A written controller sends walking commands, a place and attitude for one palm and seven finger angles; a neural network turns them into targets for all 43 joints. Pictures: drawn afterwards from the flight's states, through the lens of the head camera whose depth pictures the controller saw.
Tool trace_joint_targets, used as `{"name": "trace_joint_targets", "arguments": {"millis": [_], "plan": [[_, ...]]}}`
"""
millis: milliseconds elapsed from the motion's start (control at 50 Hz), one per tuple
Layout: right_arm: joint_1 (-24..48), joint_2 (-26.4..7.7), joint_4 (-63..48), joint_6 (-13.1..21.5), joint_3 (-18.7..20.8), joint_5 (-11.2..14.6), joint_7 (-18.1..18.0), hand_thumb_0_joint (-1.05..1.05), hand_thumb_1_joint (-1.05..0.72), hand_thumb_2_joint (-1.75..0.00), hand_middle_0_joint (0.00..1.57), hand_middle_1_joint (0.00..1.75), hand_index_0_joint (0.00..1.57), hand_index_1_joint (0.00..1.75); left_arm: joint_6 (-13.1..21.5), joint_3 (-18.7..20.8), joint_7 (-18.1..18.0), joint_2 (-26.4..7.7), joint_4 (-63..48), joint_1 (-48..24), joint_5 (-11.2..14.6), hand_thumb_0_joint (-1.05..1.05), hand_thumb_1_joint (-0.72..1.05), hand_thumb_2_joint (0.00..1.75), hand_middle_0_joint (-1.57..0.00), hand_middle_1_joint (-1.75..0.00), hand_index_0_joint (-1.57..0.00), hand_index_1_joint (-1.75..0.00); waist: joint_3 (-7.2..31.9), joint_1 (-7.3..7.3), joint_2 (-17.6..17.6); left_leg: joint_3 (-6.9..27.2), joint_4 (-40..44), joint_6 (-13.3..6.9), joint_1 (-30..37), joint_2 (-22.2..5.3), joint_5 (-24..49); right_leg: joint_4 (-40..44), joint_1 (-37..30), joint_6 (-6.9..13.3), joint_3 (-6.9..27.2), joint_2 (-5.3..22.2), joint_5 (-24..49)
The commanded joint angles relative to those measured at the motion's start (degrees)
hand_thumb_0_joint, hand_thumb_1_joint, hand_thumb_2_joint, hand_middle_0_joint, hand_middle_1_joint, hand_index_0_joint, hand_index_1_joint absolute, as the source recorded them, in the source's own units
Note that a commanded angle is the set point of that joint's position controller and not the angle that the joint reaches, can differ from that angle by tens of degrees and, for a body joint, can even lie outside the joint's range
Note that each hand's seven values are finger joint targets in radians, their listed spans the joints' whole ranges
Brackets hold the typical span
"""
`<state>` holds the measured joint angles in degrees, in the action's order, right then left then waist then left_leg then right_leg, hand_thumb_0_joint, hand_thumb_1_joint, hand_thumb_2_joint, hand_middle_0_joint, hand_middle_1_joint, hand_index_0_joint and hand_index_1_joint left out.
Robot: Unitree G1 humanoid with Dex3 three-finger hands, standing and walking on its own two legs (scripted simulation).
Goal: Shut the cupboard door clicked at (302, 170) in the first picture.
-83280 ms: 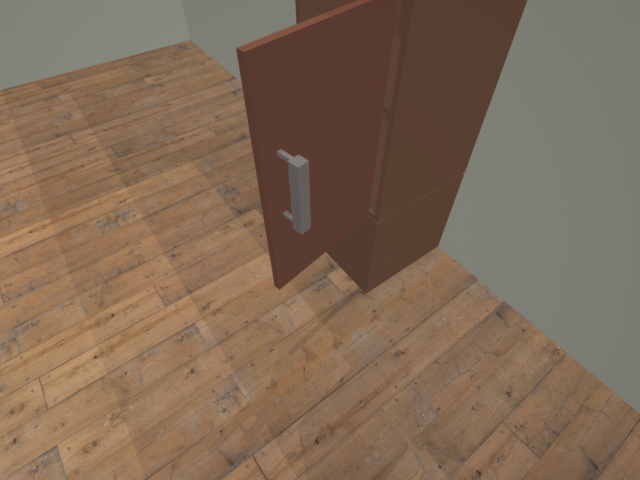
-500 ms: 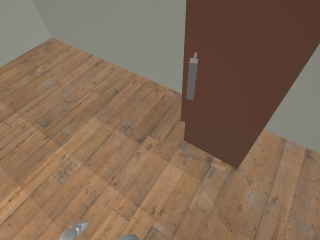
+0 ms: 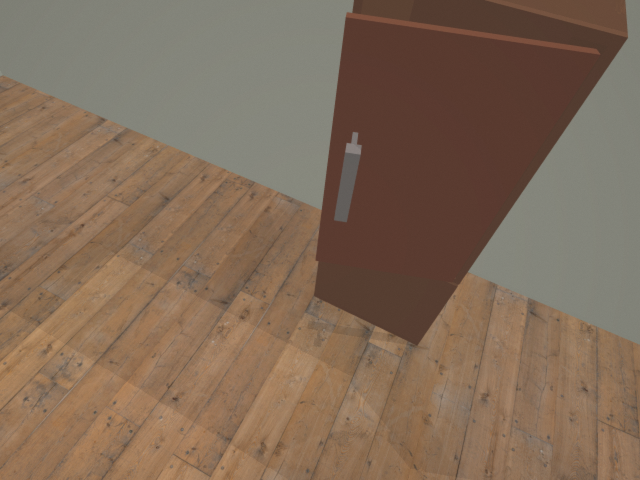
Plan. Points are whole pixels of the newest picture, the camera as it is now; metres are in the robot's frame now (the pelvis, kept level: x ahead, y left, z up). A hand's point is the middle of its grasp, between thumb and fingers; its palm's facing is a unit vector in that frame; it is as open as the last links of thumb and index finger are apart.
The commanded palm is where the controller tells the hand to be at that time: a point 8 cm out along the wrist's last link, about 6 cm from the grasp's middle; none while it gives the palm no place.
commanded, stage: take the last steps up to it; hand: left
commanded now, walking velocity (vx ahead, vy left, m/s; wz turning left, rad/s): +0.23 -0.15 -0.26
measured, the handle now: (347, 178) +0.63 -0.01 -0.03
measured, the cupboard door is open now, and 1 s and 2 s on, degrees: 19 19 19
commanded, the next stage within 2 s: come to a stop and stand still in 0.60 s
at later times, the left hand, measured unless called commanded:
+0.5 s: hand out of the picture +0.14 +0.09 -0.17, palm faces -0.07 -0.98 -0.19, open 7.3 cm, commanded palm none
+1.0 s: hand (289, 429) +0.22 +0.05 -0.18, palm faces -0.04 -0.97 -0.23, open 7.4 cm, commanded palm none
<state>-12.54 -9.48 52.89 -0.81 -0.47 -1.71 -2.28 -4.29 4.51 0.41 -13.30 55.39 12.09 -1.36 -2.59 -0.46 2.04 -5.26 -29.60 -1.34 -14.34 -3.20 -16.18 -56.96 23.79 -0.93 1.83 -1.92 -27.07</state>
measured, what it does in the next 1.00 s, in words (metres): walks ahead: right foot, then left foot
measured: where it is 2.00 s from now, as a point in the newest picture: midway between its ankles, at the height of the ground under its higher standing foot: outside the picture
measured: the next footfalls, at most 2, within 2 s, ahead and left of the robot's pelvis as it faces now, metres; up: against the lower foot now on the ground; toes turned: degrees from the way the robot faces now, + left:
right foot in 0.30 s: +0.06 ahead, -0.17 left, +0.00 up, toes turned -10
left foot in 0.68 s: +0.22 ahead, -0.01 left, +0.00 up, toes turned +3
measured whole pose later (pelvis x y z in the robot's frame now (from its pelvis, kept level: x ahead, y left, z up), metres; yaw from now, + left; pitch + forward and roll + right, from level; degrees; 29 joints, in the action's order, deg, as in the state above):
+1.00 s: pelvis +0.16 -0.14 -0.01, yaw -5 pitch -1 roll +1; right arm -10.7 -9.5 59.2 -2.1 1.5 -0.6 -2.0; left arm -1.5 3.0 -1.1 -11.7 58.2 12.1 -1.7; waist -4.7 -0.9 1.5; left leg -6.7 -32.7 1.2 -15.1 -3.9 -16.4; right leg -33.7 17.2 -0.8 0.3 3.0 -13.5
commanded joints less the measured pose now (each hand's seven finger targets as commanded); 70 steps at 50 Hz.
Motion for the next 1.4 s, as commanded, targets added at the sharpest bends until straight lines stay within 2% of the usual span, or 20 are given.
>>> {"name": "trace_joint_targets", "arguments": {"millis": [0, 140, 240, 260, 280, 300, 400, 560, 620, 640, 680, 700, 780, 920, 980, 1120, 1260, 1300, 1340, 1380], "plan": [[-5.75, -12.15, -1.39, 1.48, 3.70, -0.35, -0.84, 0.00, -0.90, -0.90, 0.20, 0.30, 0.20, 0.30, 1.89, 0.29, 0.93, -2.86, -3.96, -1.48, 0.17, 0.00, 0.90, 0.90, -0.20, -0.30, -0.20, -0.30, 5.19, 2.27, -8.93, 11.87, 11.85, -6.58, 12.04, -15.42, 21.10, -1.95, 7.08, -0.78, -1.15, 2.40, 2.22], [-9.01, -14.02, 2.21, 1.77, 5.44, -0.78, -0.18, 0.00, -0.90, -0.90, 0.20, 0.30, 0.20, 0.30, 2.28, -0.14, 2.59, -2.05, -5.28, -7.30, -0.16, 0.00, 0.90, 0.90, -0.20, -0.30, -0.20, -0.30, 2.02, 4.62, -11.57, 9.99, 14.30, -6.39, 11.28, -18.08, 6.56, 13.06, 4.85, -0.21, -4.16, 4.19, 2.32], [-4.90, -14.39, 3.05, 1.66, 5.58, -0.32, 0.43, 0.00, -0.90, -0.90, 0.20, 0.30, 0.20, 0.30, 2.96, 0.59, 2.81, -3.76, -1.22, 2.35, -0.19, 0.00, 0.90, 0.90, -0.20, -0.30, -0.20, -0.30, 2.51, -0.87, -8.70, 3.18, 5.74, -1.63, -2.90, -13.07, -1.79, 32.12, -17.63, 1.62, -7.89, 0.90, 13.26], [-4.01, -12.10, 2.45, 1.80, 5.09, 0.26, 0.77, 0.00, -0.90, -0.90, 0.20, 0.30, 0.20, 0.30, 3.60, 1.34, 2.26, -7.19, 0.34, 6.94, -0.41, 0.00, 0.90, 0.90, -0.20, -0.30, -0.20, -0.30, 3.48, -3.22, -0.61, -1.55, -2.43, 0.73, -12.22, -8.72, -7.74, 37.48, -27.71, 3.67, -1.27, 6.41, 9.05], [-0.48, -7.28, -0.17, 1.92, 3.65, 0.76, 0.99, 0.00, -0.90, -0.90, 0.20, 0.30, 0.20, 0.30, 4.13, 2.42, 1.18, -12.91, 2.03, 11.60, -0.67, 0.00, 0.90, 0.90, -0.20, -0.30, -0.20, -0.30, 3.17, -5.92, 16.86, -7.17, -18.01, 3.54, -24.39, -0.27, -20.99, 44.04, -32.82, 9.84, 18.32, 19.26, 5.44], [2.34, -8.86, -1.50, 1.22, 3.83, 0.44, 0.94, 0.00, -0.90, -0.90, 0.20, 0.30, 0.20, 0.30, 3.68, 2.29, 0.32, -13.29, 2.09, 12.54, 0.06, 0.00, 0.90, 0.90, -0.20, -0.30, -0.20, -0.30, 0.60, -6.79, 13.01, -0.68, -28.88, 2.48, -24.97, -1.15, -22.16, 47.77, -25.49, 14.00, 21.39, 23.79, 1.09], [-3.92, -7.08, 2.73, 0.52, 4.31, -0.23, 1.95, 0.00, -0.90, -0.90, 0.20, 0.30, 0.20, 0.30, 5.27, -0.29, -0.61, -4.94, -0.27, 0.08, 0.12, 0.00, 0.90, 0.90, -0.20, -0.30, -0.20, -0.30, -3.41, 1.93, 4.60, 2.07, -33.49, 2.92, -18.61, -4.07, -5.72, 47.49, -11.99, 12.66, 5.16, 15.56, 8.63], [-0.87, -4.29, 1.32, 1.53, 3.20, 0.09, 1.98, 0.00, -0.90, -0.90, 0.20, 0.30, 0.20, 0.30, 7.00, -0.96, -1.09, -4.60, 3.70, 5.22, -0.02, 0.00, 0.90, 0.90, -0.20, -0.30, -0.20, -0.30, -0.48, 0.88, 1.04, -0.12, -13.07, 2.97, -14.59, -2.27, -3.57, 42.16, -20.63, 14.40, 3.93, 16.05, 34.16], [-6.44, -4.59, 3.64, 2.62, 3.03, 0.07, 1.37, 0.00, -0.90, -0.90, 0.20, 0.30, 0.20, 0.30, 6.67, -0.96, -1.14, -4.08, 4.68, 4.40, 0.54, 0.00, 0.90, 0.90, -0.20, -0.30, -0.20, -0.30, 1.84, 3.59, -0.13, -1.54, -0.34, 2.17, -2.62, 0.17, 5.51, 33.22, -19.32, 11.16, 1.54, 12.43, 38.24], [-11.29, -6.45, 5.33, 3.24, 3.29, -0.14, 1.10, 0.00, -0.90, -0.90, 0.20, 0.30, 0.20, 0.30, 6.52, -1.12, -1.01, -3.19, 4.70, 4.89, 0.94, 0.00, 0.90, 0.90, -0.20, -0.30, -0.20, -0.30, 4.80, 5.02, -2.79, 1.29, 3.47, 1.30, 6.84, -1.14, 14.16, 24.94, -15.19, 8.64, -0.79, 9.41, 36.74], [-17.91, -14.43, 6.46, 3.10, 4.69, -0.62, 0.00, 0.00, -0.90, -0.90, 0.20, 0.30, 0.20, 0.30, 6.30, -2.11, -0.74, -0.06, 2.89, 6.90, 1.36, 0.00, 0.90, 0.90, -0.20, -0.30, -0.20, -0.30, 7.89, 6.10, -19.45, 27.35, 10.35, -10.56, 20.94, -23.07, 31.90, 0.34, 5.10, 3.43, -6.18, -0.09, -7.06], [-15.34, -13.92, 5.62, 2.32, 4.01, -0.19, -0.39, 0.00, -0.90, -0.90, 0.20, 0.30, 0.20, 0.30, 5.54, -1.90, -1.13, -1.74, 2.23, 4.96, 0.53, 0.00, 0.90, 0.90, -0.20, -0.30, -0.20, -0.30, 4.22, 5.25, -13.43, 26.22, 10.93, -12.48, 13.54, -23.79, 29.39, -4.46, 4.24, 3.67, -1.16, 1.93, -8.88], [-2.13, -7.77, 3.21, 2.03, 2.13, 0.05, -1.47, 0.00, -0.90, -0.90, 0.20, 0.30, 0.20, 0.30, 3.40, -1.64, -1.18, 1.52, 3.59, 5.30, 0.74, 0.00, 0.90, 0.90, -0.20, -0.30, -0.20, -0.30, -0.01, -0.07, -9.06, 11.70, 11.15, -8.60, 1.86, -16.09, 37.10, 6.07, -2.99, 0.25, -0.41, 5.25, -1.03], [2.05, -10.01, 2.95, -0.02, 4.52, 0.98, -0.27, 0.00, -0.90, -0.90, 0.20, 0.30, 0.20, 0.30, 2.70, -0.93, -1.61, -1.12, 3.27, 8.35, -0.16, 0.00, 0.90, 0.90, -0.20, -0.30, -0.20, -0.30, 3.62, -1.60, -8.00, 4.60, 4.32, -3.61, -0.46, -9.54, 22.09, 25.35, -12.23, 0.51, -3.30, 3.74, 21.06], [-0.66, -5.88, 2.10, -1.17, 4.72, 1.44, 0.87, 0.00, -0.90, -0.90, 0.20, 0.30, 0.20, 0.30, 3.57, -0.10, -1.79, -8.21, 1.30, 4.66, -0.69, 0.00, 0.90, 0.90, -0.20, -0.30, -0.20, -0.30, 3.42, 0.29, 6.18, -1.45, -7.76, 2.45, -3.17, 2.11, -3.95, 34.93, -9.51, 7.45, 12.14, 18.01, 35.82], [1.18, -6.28, 1.27, -1.68, 4.37, 1.58, 0.92, 0.00, -0.90, -0.90, 0.20, 0.30, 0.20, 0.30, 3.89, 0.74, -3.17, -8.65, 0.49, 2.55, -0.66, 0.00, 0.90, 0.90, -0.20, -0.30, -0.20, -0.30, 5.81, -1.77, 10.40, 5.87, -23.58, 3.40, -11.15, 3.01, -16.03, 32.21, -20.88, 13.45, 11.22, 21.09, 61.00], [-4.40, -6.06, 2.77, -0.49, 3.69, 1.36, 1.23, 0.00, -0.90, -0.90, 0.20, 0.30, 0.20, 0.30, 3.23, 0.64, -3.06, -7.70, -0.32, -0.20, 0.20, 0.00, 0.90, 0.90, -0.20, -0.30, -0.20, -0.30, 9.05, 1.06, 6.18, 3.54, 8.30, 3.44, 6.40, 2.70, 7.10, 27.07, -14.68, 6.35, 6.06, 14.83, 38.98], [-1.95, -11.90, 1.46, 0.13, 4.66, 0.61, 0.98, 0.00, -0.90, -0.90, 0.20, 0.30, 0.20, 0.30, 2.40, -0.73, -2.75, -1.98, -1.37, 1.00, 0.65, 0.00, 0.90, 0.90, -0.20, -0.30, -0.20, -0.30, 6.45, -0.13, -14.99, 18.18, 12.55, -2.16, 7.10, -12.85, 23.21, 20.16, -5.20, 0.49, -2.14, 4.97, 4.73], [1.76, -11.17, 0.57, -0.18, 3.79, 0.00, 0.34, 0.00, -0.90, -0.90, 0.20, 0.30, 0.20, 0.30, 1.49, -0.79, -2.68, -2.65, -1.26, -1.03, 0.47, 0.00, 0.90, 0.90, -0.20, -0.30, -0.20, -0.30, 1.51, -0.28, -11.60, 16.28, 14.32, -8.27, -1.58, -13.87, 22.17, 9.85, -6.21, 0.51, 0.12, 3.35, -2.44], [2.92, -9.72, 0.83, 0.06, 3.18, -0.01, -0.22, 0.00, -0.90, -0.90, 0.20, 0.30, 0.20, 0.30, 0.95, -0.79, -2.38, -2.83, 0.08, -1.08, 0.19, 0.00, 0.90, 0.90, -0.20, -0.30, -0.20, -0.30, -1.48, -0.80, -13.53, 14.03, 13.76, -7.40, -2.83, -11.10, 23.29, 7.12, -5.43, 0.69, 1.34, 3.23, 0.03]]}}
